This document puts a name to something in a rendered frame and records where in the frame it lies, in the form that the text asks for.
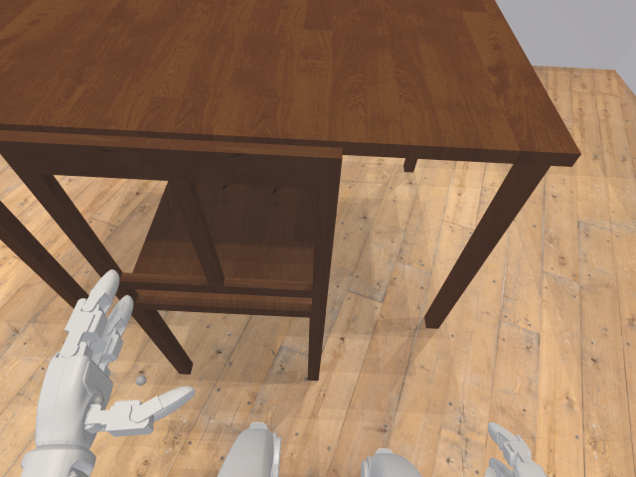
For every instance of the left robot thigh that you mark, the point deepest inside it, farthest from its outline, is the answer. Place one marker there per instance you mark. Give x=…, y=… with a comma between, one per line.
x=255, y=453

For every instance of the left robot forearm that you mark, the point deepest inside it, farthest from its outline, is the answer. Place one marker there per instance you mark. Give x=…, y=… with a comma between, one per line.
x=63, y=460

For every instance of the chair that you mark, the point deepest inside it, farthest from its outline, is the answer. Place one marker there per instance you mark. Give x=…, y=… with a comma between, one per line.
x=241, y=228

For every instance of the robot right hand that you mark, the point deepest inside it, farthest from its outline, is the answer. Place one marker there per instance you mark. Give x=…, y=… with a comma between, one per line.
x=515, y=451

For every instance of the robot left shin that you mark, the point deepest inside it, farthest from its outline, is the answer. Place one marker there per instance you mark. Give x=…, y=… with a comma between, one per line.
x=260, y=425

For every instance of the table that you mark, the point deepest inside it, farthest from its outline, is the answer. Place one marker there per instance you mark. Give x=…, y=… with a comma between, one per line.
x=413, y=79

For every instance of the robot left hand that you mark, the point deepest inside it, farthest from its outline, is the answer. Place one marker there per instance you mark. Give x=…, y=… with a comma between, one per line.
x=78, y=373

